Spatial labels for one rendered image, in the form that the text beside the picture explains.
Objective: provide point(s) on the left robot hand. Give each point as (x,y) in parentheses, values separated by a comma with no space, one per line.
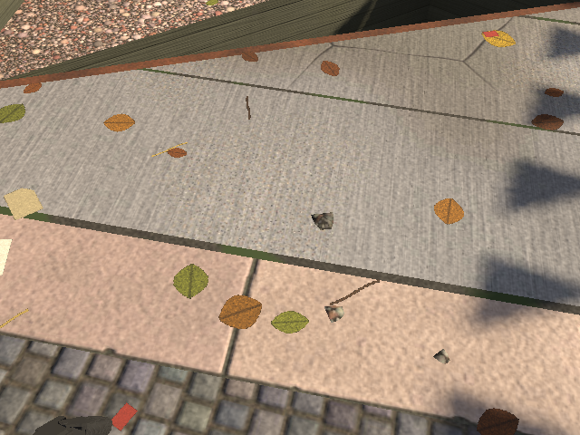
(91,425)

